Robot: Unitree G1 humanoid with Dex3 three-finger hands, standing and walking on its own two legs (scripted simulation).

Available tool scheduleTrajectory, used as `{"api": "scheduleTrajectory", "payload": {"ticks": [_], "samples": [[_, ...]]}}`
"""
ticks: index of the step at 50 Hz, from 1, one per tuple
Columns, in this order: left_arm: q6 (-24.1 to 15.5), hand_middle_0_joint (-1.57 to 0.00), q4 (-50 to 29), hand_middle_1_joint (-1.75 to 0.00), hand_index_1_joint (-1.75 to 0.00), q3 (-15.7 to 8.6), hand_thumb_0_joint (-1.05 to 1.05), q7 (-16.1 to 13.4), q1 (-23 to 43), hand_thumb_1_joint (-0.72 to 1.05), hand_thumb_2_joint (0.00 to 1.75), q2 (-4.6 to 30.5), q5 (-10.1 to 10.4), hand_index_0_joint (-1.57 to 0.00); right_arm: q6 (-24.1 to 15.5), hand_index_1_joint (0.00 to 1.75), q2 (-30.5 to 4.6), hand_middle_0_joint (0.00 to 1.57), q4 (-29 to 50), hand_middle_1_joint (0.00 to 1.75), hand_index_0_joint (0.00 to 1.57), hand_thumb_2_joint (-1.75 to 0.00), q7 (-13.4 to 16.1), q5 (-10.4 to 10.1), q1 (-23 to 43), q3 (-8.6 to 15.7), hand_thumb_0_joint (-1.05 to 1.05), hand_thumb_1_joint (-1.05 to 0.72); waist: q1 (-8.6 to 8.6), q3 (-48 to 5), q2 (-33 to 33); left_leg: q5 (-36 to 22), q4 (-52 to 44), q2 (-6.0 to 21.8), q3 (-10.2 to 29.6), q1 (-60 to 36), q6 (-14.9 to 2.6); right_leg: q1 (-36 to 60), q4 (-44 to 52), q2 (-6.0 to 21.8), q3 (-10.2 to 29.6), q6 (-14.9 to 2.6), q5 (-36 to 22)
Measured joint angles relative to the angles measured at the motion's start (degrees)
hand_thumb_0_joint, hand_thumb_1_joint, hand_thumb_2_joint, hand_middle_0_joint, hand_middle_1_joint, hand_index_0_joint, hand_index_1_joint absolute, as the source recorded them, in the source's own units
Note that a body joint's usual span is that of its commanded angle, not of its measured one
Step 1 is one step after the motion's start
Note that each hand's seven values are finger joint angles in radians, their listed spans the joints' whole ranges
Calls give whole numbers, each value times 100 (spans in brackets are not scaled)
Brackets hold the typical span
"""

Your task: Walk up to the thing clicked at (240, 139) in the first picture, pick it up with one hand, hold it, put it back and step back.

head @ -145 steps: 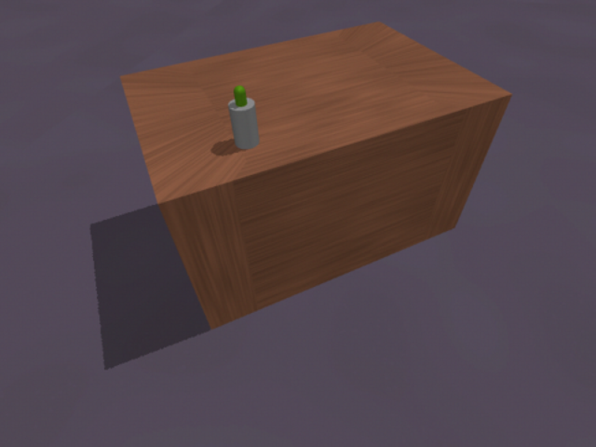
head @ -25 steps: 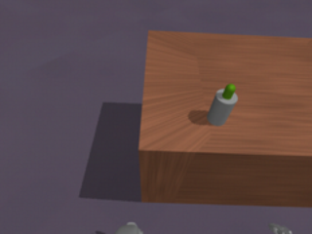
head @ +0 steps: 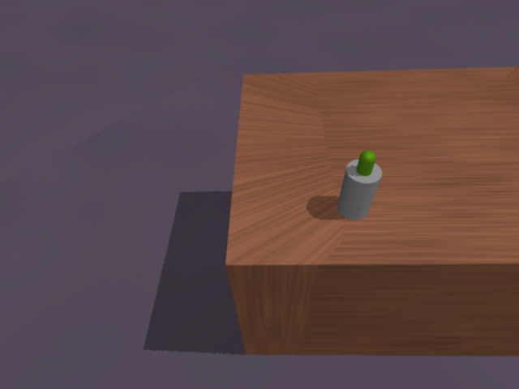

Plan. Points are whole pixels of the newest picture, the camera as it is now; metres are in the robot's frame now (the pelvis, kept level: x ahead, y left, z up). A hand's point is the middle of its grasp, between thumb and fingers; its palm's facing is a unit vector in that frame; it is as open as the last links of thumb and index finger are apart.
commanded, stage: walk up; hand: right
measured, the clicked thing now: (360, 182) +0.53 -0.18 -0.02
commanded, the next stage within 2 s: stand in 1.20 s
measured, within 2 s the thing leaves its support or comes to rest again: neither
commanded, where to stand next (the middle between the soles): +0.07 +0.01 m, yaw -1 degrees
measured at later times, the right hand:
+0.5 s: hand out of the picture +0.12 -0.26 -0.13, palm faces -0.06 +0.94 -0.34, open 7.4 cm
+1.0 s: hand out of the picture +0.13 -0.26 -0.13, palm faces -0.08 +0.94 -0.34, open 7.4 cm
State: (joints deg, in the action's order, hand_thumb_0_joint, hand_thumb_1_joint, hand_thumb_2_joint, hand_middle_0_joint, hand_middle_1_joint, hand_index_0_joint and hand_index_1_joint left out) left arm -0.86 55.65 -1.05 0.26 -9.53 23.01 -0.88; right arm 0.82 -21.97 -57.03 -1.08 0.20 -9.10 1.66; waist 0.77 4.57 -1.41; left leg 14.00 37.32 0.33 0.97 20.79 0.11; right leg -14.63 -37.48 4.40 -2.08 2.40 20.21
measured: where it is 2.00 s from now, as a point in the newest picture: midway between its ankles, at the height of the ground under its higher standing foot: outside the picture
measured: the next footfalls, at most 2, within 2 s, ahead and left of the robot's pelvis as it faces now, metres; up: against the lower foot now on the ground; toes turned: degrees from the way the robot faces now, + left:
none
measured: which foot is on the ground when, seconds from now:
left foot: down 0.00-1.00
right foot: down 0.00-1.00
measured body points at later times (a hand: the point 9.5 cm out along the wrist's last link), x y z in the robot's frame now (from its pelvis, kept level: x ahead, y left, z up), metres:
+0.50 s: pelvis +0.01 -0.01 +0.02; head +0.03 -0.01 +0.47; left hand +0.08 +0.30 -0.11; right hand +0.13 -0.31 -0.11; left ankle +0.07 +0.12 -0.72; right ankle +0.00 -0.15 -0.72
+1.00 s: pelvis +0.02 -0.01 +0.02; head +0.04 -0.01 +0.47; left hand +0.09 +0.30 -0.11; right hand +0.13 -0.31 -0.11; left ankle +0.07 +0.12 -0.72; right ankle +0.00 -0.15 -0.72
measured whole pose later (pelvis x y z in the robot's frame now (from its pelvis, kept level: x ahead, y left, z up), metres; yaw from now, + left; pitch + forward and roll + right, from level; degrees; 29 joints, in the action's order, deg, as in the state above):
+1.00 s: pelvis +0.02 -0.01 +0.02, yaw +4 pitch -2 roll -1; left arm -0.1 63.7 -1.9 0.6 -4.5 21.1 -1.1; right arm 1.2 -20.1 -64.2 -1.1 0.4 -4.5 1.1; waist 0.6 3.4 -0.4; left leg 8.7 24.5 0.0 4.9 14.1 1.2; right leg -5.3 -22.3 4.0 -6.7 2.2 14.8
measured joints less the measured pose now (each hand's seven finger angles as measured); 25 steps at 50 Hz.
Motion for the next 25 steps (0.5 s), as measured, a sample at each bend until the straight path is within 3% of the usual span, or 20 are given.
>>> {"api": "scheduleTrajectory", "payload": {"ticks": [7,25], "samples": [[-12,-21,250,-30,-30,51,1,31,268,90,90,-50,27,-21,-32,30,118,21,-342,30,21,-90,-59,20,20,-105,1,-90,-80,-103,82,-196,-409,23,93,-168,5,279,585,-46,-114,-12,-271],[9,-21,844,-30,-30,22,1,51,369,90,90,-173,0,-21,-38,30,104,21,-605,30,21,-90,-21,-2,464,-77,1,-90,0,-172,36,-499,-1098,36,301,-506,102,728,1352,-99,-351,-18,-557]]}}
